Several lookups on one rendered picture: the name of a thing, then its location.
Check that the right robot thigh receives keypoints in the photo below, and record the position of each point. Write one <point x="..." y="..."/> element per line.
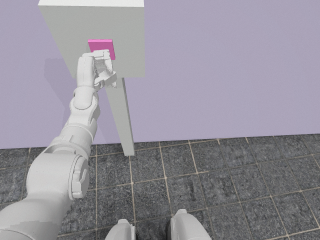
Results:
<point x="185" y="226"/>

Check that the left robot hand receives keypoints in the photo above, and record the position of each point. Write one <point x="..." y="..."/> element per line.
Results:
<point x="87" y="75"/>

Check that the button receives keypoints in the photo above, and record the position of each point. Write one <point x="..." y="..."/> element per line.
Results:
<point x="102" y="44"/>

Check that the left robot shin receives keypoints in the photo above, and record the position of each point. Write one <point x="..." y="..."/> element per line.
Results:
<point x="122" y="221"/>

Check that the left robot upper arm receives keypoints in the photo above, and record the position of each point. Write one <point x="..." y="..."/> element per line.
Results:
<point x="55" y="181"/>

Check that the left robot forearm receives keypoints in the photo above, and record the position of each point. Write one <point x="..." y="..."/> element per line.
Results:
<point x="79" y="132"/>

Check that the panel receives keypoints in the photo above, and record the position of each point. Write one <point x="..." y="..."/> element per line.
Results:
<point x="73" y="22"/>

